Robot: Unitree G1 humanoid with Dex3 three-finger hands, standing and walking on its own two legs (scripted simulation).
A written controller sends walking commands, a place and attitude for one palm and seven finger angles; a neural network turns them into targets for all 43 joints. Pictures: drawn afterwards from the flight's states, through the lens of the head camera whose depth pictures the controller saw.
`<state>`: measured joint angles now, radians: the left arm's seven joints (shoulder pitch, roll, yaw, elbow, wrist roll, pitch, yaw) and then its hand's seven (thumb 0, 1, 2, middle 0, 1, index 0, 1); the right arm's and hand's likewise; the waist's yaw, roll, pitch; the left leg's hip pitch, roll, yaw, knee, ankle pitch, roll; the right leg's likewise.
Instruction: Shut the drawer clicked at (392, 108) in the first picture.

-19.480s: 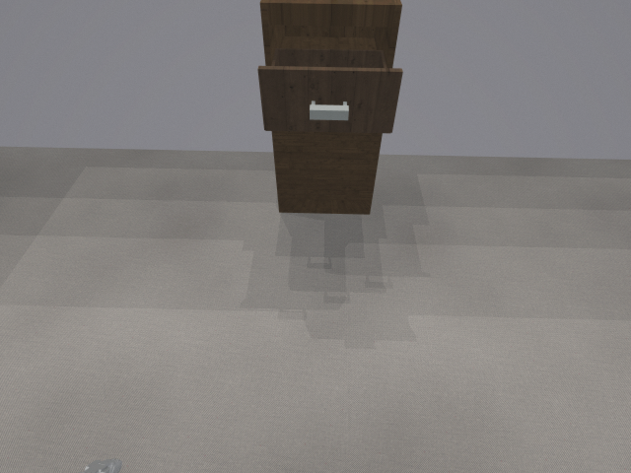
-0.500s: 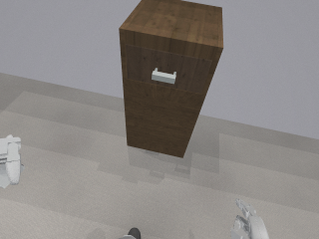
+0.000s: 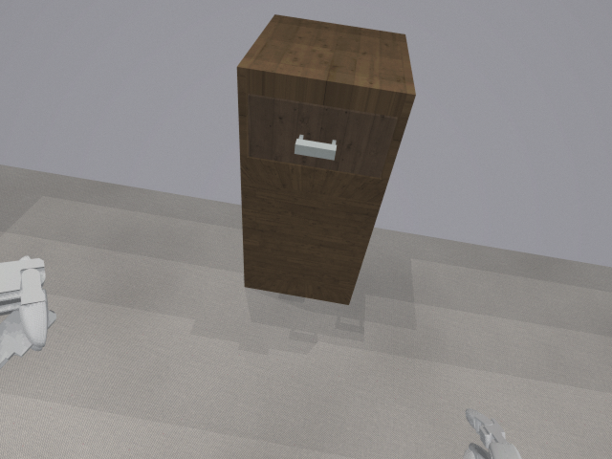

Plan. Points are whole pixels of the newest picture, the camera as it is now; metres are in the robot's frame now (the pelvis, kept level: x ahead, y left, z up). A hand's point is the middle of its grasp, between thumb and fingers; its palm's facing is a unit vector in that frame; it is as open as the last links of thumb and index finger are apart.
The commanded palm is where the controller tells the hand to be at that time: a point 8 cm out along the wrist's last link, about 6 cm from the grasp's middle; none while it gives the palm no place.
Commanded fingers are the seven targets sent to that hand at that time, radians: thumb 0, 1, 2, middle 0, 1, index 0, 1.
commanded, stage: stop stepping back and stand still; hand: left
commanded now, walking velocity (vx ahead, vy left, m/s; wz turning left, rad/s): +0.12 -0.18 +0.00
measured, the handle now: (316, 144) +0.85 +0.05 -0.04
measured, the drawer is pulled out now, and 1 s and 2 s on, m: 0.00 0.00 0.00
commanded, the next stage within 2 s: let the arm hang, fingers relaxed in 0.32 s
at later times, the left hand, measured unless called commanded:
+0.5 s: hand (86, 370) +0.17 +0.26 +0.09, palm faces +0.32 -0.85 -0.42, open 3.2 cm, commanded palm none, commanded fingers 0.00 0.90 0.90 -1.20 -1.38 -1.20 -1.38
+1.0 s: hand out of the picture -0.12 +0.17 -0.15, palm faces +0.10 -0.96 -0.24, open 5.3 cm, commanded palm none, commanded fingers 0.00 0.90 0.90 -0.20 -0.30 -0.20 -0.30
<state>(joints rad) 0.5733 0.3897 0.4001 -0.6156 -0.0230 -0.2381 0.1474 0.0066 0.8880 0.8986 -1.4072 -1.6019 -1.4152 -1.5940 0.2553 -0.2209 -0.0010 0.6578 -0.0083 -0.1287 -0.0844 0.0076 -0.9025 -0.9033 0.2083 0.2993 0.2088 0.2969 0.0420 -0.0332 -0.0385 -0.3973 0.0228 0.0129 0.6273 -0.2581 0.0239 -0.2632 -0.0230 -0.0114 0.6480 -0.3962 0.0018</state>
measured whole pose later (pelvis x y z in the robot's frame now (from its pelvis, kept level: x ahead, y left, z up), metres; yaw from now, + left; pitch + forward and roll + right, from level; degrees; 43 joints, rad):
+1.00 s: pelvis -0.05 -0.02 +0.02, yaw +4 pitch -1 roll +0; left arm 0.38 0.19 0.02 1.10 0.02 0.03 0.02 0.01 0.91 0.90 -0.56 -0.73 -0.57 -0.70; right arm 0.36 -0.14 -0.02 1.08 -0.02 0.03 -0.02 0.00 -0.91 -0.90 0.21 0.30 0.21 0.30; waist 0.01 0.03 0.06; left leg -0.29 0.00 0.00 0.48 -0.18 0.01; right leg -0.27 0.02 -0.03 0.46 -0.18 -0.03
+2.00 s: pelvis +0.00 -0.02 +0.02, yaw +3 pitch -1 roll +0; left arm 0.22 0.16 0.02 1.14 0.01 -0.01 0.03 0.00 0.91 0.90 -0.20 -0.30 -0.20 -0.29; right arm 0.24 -0.16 -0.01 1.14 -0.01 0.00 -0.04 0.00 -0.91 -0.90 0.20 0.30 0.20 0.30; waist 0.00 0.01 0.06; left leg -0.17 0.00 0.01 0.39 -0.21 0.00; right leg -0.17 0.02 0.00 0.40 -0.21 -0.03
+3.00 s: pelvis +0.01 -0.02 +0.03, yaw +3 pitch -1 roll +0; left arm 0.21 0.20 0.02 1.14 0.01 -0.01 0.02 0.00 0.91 0.90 -0.20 -0.30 -0.20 -0.29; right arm 0.22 -0.20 -0.01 1.15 -0.01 -0.01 -0.03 0.00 -0.91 -0.90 0.20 0.30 0.20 0.30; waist -0.01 0.01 0.05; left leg -0.12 0.01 0.01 0.35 -0.21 -0.01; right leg -0.12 0.03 -0.01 0.36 -0.21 -0.03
